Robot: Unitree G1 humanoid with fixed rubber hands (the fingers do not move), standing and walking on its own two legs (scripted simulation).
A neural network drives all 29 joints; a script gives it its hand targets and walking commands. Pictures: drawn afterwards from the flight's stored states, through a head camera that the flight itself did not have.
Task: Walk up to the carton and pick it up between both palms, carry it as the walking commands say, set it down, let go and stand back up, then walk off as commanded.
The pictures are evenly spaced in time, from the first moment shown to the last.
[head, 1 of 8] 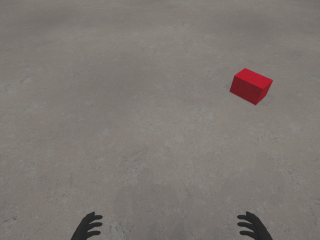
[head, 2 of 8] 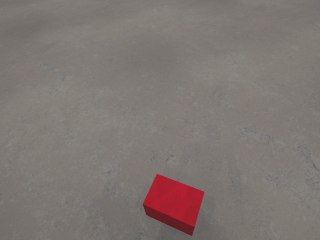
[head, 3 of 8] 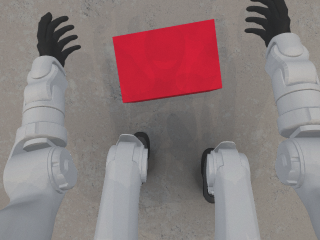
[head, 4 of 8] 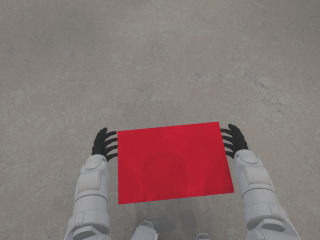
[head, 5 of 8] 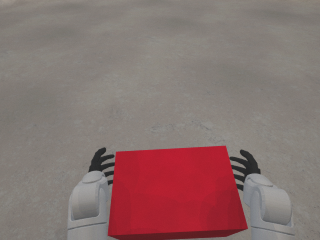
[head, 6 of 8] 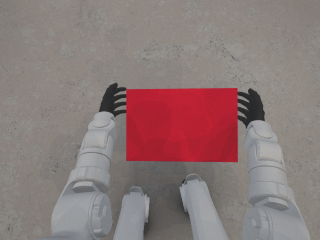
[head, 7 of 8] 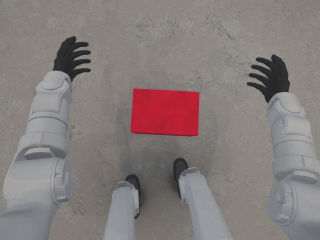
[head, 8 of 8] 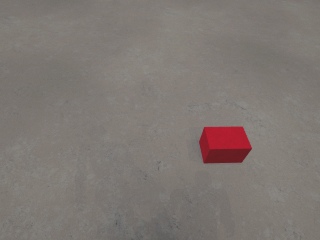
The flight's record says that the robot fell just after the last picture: no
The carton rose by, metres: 0.68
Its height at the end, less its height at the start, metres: +0.00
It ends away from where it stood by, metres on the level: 0.43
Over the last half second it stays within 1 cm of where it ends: yes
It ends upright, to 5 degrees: yes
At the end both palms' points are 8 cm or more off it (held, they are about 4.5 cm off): yes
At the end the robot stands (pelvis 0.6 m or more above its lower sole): yes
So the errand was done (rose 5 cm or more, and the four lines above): yes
